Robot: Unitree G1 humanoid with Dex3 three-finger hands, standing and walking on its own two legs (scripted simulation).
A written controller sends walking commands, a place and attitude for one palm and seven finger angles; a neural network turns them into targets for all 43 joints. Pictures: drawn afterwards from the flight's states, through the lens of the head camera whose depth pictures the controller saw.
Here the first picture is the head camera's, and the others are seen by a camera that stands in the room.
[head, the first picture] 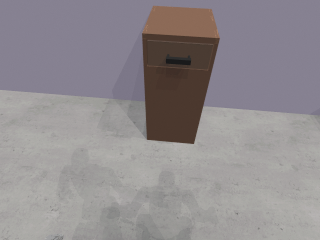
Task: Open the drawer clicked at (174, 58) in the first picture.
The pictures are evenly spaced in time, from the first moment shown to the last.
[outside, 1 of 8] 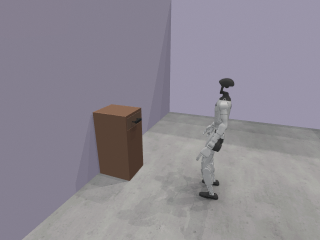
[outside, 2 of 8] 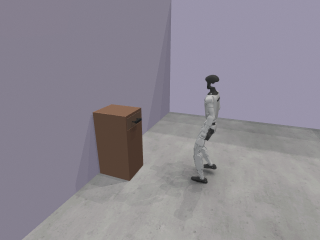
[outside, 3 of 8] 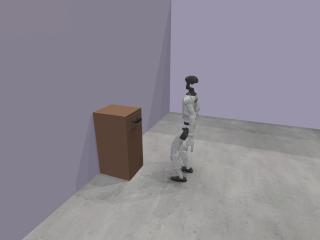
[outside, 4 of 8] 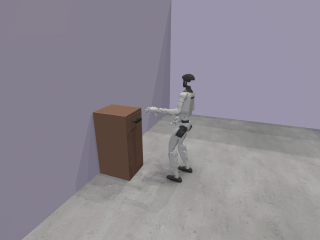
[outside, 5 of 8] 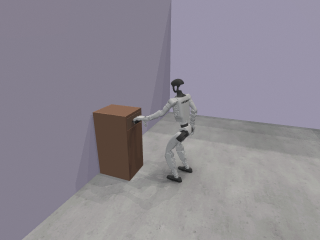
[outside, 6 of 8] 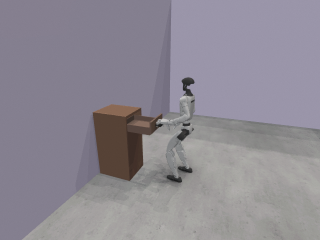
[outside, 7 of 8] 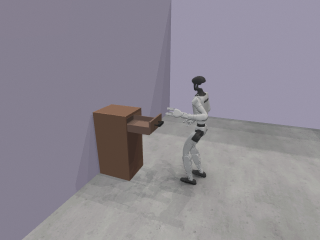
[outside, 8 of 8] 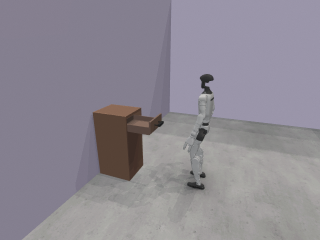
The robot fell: no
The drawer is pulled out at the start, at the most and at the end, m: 0.00 0.30 0.29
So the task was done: yes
